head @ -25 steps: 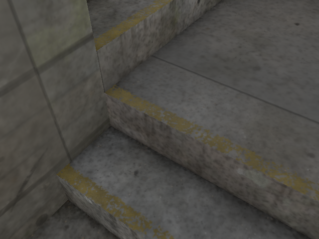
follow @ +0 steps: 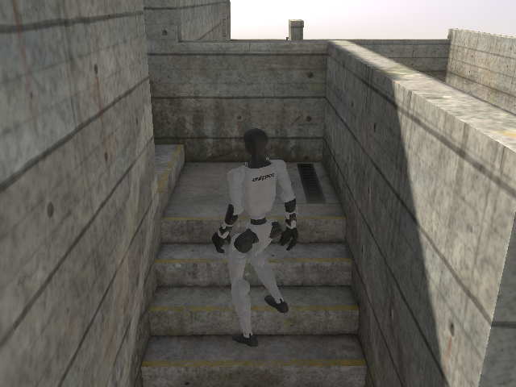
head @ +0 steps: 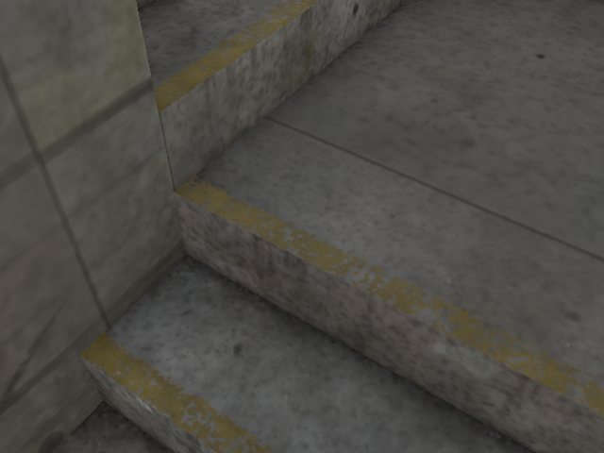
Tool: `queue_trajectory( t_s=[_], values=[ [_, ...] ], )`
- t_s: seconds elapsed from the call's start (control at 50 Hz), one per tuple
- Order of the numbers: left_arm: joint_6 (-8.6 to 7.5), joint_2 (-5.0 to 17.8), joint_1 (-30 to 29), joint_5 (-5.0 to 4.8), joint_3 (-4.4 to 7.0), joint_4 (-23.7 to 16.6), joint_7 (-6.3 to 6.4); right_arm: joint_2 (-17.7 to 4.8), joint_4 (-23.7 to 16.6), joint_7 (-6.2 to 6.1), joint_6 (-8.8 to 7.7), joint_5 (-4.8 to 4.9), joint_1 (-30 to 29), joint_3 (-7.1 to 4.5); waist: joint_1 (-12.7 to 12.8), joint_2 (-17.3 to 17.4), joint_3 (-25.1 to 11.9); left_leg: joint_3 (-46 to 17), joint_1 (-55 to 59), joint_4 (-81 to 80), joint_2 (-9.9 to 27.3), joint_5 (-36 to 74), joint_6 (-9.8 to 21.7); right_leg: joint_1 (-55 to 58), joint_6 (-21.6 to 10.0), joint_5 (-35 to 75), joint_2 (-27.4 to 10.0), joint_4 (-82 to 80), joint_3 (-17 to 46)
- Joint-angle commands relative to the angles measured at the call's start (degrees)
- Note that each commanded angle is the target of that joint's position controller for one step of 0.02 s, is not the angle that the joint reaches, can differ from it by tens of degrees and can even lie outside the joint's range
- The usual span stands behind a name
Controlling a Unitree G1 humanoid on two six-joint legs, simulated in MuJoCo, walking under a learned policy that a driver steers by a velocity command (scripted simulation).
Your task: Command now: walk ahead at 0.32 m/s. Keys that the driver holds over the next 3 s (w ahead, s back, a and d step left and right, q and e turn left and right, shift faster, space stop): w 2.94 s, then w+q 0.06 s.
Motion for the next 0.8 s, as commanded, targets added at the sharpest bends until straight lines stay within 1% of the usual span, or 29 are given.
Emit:
queue_trajectory(
  t_s=[0.02, 0.06, 0.1, 0.12, 0.14, 0.16, 0.2, 0.22, 0.24, 0.26, 0.28, 0.32, 0.34, 0.36, 0.38, 0.4, 0.42, 0.44, 0.46, 0.48, 0.5, 0.54, 0.58, 0.64, 0.66, 0.7, 0.72, 0.76, 0.8],
  values=[
    [-1.73, 3.85, -1.28, -0.69, 1.25, -4.92, -0.55, -6.90, -0.03, -0.25, -1.58, 0.22, 11.20, -1.91, -1.39, 3.28, -0.82, 0.70, 4.32, 1.08, -0.35, 41.86, 2.31, 4.02, -7.71, 39.49, -1.36, -7.21, 6.05],
    [-1.70, 4.18, 2.00, -0.40, 1.60, -5.47, -1.45, -9.09, -2.13, -0.06, -2.20, 0.80, 5.45, -2.72, 2.98, 6.07, -1.47, 0.53, 3.15, 5.09, 1.29, 63.44, 2.62, 6.98, -6.44, 34.68, 0.24, -7.06, 2.67],
    [-1.23, 7.61, 3.58, 0.63, 2.68, -5.29, -1.68, -9.93, -6.00, 0.46, -2.82, 1.40, -1.75, -3.01, 6.03, 2.25, 1.65, 1.29, -3.47, 15.83, 0.68, 74.72, 3.22, 6.82, -6.86, 24.28, 1.51, -19.99, 8.80],
    [-0.76, 10.54, 7.43, 1.22, 3.54, -4.00, -1.27, -8.55, -8.77, 1.12, -2.96, 1.64, -5.62, -2.86, 8.05, -4.29, 1.99, 1.99, -13.36, 27.47, -2.04, 66.80, 2.20, 11.63, -9.71, 24.19, -1.50, -28.69, 18.29],
    [-0.17, 13.71, 12.59, 1.18, 4.64, -1.93, -0.48, -5.82, -13.57, 1.90, -2.84, 1.72, -14.97, -2.27, 11.61, -18.17, 2.52, 1.82, -27.95, 48.90, -8.65, 20.67, 0.53, 16.31, -17.10, 32.77, -8.95, -43.53, 33.98],
    [-0.62, 17.29, 6.92, 2.16, 6.19, -2.87, -0.37, -4.04, -17.92, 2.29, -2.51, 0.83, -24.36, -2.15, 9.62, -18.72, 6.68, -7.40, -36.06, 69.78, -11.82, -13.33, -1.83, 11.64, -23.57, 47.49, -16.05, -52.33, 45.12],
    [-3.23, 14.20, 0.92, 3.03, 6.50, -4.48, -0.74, 1.31, -24.41, 1.67, -2.65, 1.73, -27.74, -0.49, 4.53, -14.10, 15.64, -26.39, -50.85, 80.61, -9.42, -43.55, -1.29, 4.06, -16.04, 40.51, -20.89, -43.43, 41.72],
    [-4.30, 13.94, 3.17, 4.62, 6.63, -3.22, -0.92, -0.79, -24.88, 1.33, -3.08, 1.24, -24.21, -1.17, 2.47, -10.22, 14.89, -26.20, -58.33, 79.69, -10.17, -42.01, 0.15, 12.64, -12.67, 40.61, -22.34, -43.99, 37.94],
    [-4.74, 12.80, 8.74, 4.72, 6.76, -0.63, -1.27, -3.86, -23.53, 1.12, -3.28, -0.03, -21.72, -1.95, 3.00, -6.25, 11.02, -23.32, -62.21, 78.69, -10.37, -37.00, 0.34, 22.67, -10.23, 35.05, -21.02, -45.86, 36.41],
    [-5.08, 13.06, 13.85, 4.27, 7.18, 1.63, -1.43, -5.18, -24.56, 1.52, -3.63, -1.42, -25.25, -2.10, 6.38, -4.64, 10.98, -20.97, -67.67, 75.94, -9.80, -40.98, -0.74, 30.12, -9.02, 30.39, -19.35, -46.51, 35.17],
    [-6.01, 13.15, 15.02, 4.27, 7.31, 2.92, -1.02, -3.71, -27.00, 1.71, -3.48, -1.06, -30.69, -1.53, 7.26, -7.89, 13.72, -19.24, -71.60, 73.14, -8.40, -43.28, -2.48, 31.19, -8.27, 29.45, -19.23, -48.45, 33.50],
    [-6.38, 14.36, 8.25, 3.18, 8.00, 2.36, 0.21, -2.91, -33.06, 1.87, -2.10, 0.69, -34.82, 0.06, 3.62, -10.27, 13.98, -17.69, -62.12, 56.91, -2.71, -39.70, -4.11, 21.67, -6.04, 24.02, -18.89, -55.90, 29.89],
    [-5.78, 17.38, -1.39, 3.29, 8.60, -1.14, 0.30, -3.70, -32.05, 3.72, -1.66, 2.32, -26.22, 0.82, -1.61, -5.53, 9.96, -8.21, -38.22, 31.41, -2.34, -32.06, -6.19, 10.27, -6.36, 20.24, -14.21, -61.40, 21.19],
    [-6.26, 16.88, -1.77, 1.88, 8.50, -1.27, 0.22, -3.35, -28.55, 4.77, -1.20, 5.47, -16.42, -0.24, -3.43, -1.70, 4.07, -1.95, -7.82, 24.83, -5.30, -15.31, -8.53, -1.90, -7.26, 23.93, -11.74, -63.00, 20.30],
    [-7.58, 20.41, -6.30, 1.55, 8.88, -0.76, -0.69, -6.17, -20.69, 3.70, -0.84, 6.66, 4.40, -3.39, -14.43, -2.93, -2.27, -2.56, 11.43, 23.42, -7.04, -2.99, -7.08, -1.65, -5.86, 50.71, -12.37, -52.63, 16.64],
    [-8.04, 20.01, -6.05, 0.76, 9.07, 0.57, -2.15, -11.00, -13.26, 1.52, 0.07, 4.98, 22.54, -6.35, -21.94, 2.61, -10.30, -0.22, 22.76, 23.15, -9.61, -1.43, -6.04, 2.94, -3.45, 64.82, -9.35, -35.00, 10.84],
    [-8.61, 14.25, -6.76, 2.37, 8.13, 1.27, -3.63, -12.83, -11.30, 0.77, -0.76, 3.13, 24.62, -6.80, -20.82, 7.75, -8.27, -4.35, 21.61, 17.62, -6.90, -5.14, -7.61, 0.65, -1.03, 35.83, -1.53, -13.85, 9.22],
    [-8.01, 5.14, -4.81, 1.92, 6.26, -2.35, -4.92, -15.22, -12.22, -0.41, -1.59, -0.68, 18.82, -6.02, -14.00, 19.19, -2.65, -28.85, 12.47, 4.46, 3.16, -13.94, -8.79, -11.93, -0.28, 27.87, 5.49, 7.61, 13.33],
    [-6.75, 4.98, 4.33, 1.79, 6.23, -3.65, -5.06, -15.52, -15.48, -0.14, -1.96, -0.96, 8.68, -5.66, -5.78, 14.60, -3.36, -48.45, 8.46, -9.54, 7.89, -27.51, -9.80, -13.47, -0.46, 32.07, 3.08, 15.34, 16.34],
    [-4.38, 5.25, 10.85, 2.20, 6.61, -2.21, -6.53, -14.27, -15.75, -1.65, -2.24, 0.00, 0.25, -5.26, 1.15, -0.17, -0.24, -55.05, 3.30, -12.64, 12.79, -20.21, -12.81, -10.76, 2.38, 40.00, -0.29, 16.09, 14.37],
    [-3.03, 4.86, 12.56, 3.17, 6.27, -1.92, -6.50, -11.66, -15.62, -1.77, -3.28, 0.97, -5.61, -4.33, 4.97, -2.31, 4.89, -46.41, -3.08, -7.80, 10.63, -8.71, -12.54, -9.57, 3.17, 45.40, -4.35, 16.46, 10.70],
    [-1.94, 4.48, 8.55, 3.18, 5.54, -3.13, -6.76, -6.33, -12.93, -2.01, -5.03, 1.73, -6.59, -2.73, 3.88, -0.83, 3.23, -31.80, -5.67, -0.36, 4.59, -5.09, -11.70, -10.78, 2.28, 47.98, -5.77, 21.43, 10.58],
    [-1.44, 2.21, 5.87, 1.99, 4.57, -3.78, -7.44, -1.67, -8.77, -1.62, -5.69, 1.23, -1.73, -1.29, 2.27, -0.24, 4.74, -25.36, -8.69, 2.66, 2.42, 0.58, -9.15, -15.24, 1.49, 51.45, -4.04, 28.48, 9.88],
    [-0.07, 0.17, 3.18, 2.32, 3.54, -4.37, -5.71, -1.98, -4.51, -0.65, -6.46, 1.07, 3.91, -1.11, 2.18, -0.72, 5.38, -25.24, -9.23, 4.75, 3.50, 0.64, -7.87, -26.90, 0.33, 48.11, -2.53, 40.22, 9.38],
    [0.18, -1.41, 0.51, 1.90, 2.92, -5.39, -4.42, -3.05, -4.07, -0.50, -6.06, 0.22, 4.10, -1.03, 1.36, 2.43, 4.77, -25.85, -8.06, 5.05, 4.31, 3.49, -6.37, -31.85, 0.03, 46.50, -0.47, 51.10, 8.34],
    [0.73, -0.56, -4.01, 2.10, 2.83, -8.15, -2.61, -2.75, -2.66, -0.66, -6.46, 1.09, 4.31, -0.48, 1.91, 4.14, 8.17, -23.70, -10.69, 4.14, 3.77, -4.95, -3.47, -39.20, -0.28, 44.95, -1.17, 56.76, 9.45],
    [1.30, -0.23, -6.18, 3.06, 2.79, -8.70, -2.18, -1.58, -1.99, -0.59, -6.38, 1.42, 4.80, -0.19, 1.45, 3.44, 9.39, -23.33, -11.35, 2.94, 3.01, -7.53, -2.43, -41.47, 0.16, 44.71, -1.83, 57.01, 7.43],
    [2.14, 0.51, -8.17, 3.42, 2.51, -9.11, -1.28, -0.39, -1.38, -1.15, -5.99, 2.00, 4.55, 0.53, 1.00, 1.42, 10.19, -19.96, -13.07, 2.53, 0.86, 0.82, -3.32, -39.56, 1.13, 46.48, -2.67, 51.18, 4.63],
    [3.09, 0.14, -11.40, 3.59, 2.12, -10.33, -0.96, -1.88, -0.58, -2.17, -6.32, 1.43, 6.79, 0.22, -0.54, 4.27, 9.89, -18.86, -10.82, 1.88, -0.47, 10.53, -2.76, -38.23, 2.24, 44.95, -4.54, 42.81, -0.25]
  ],
)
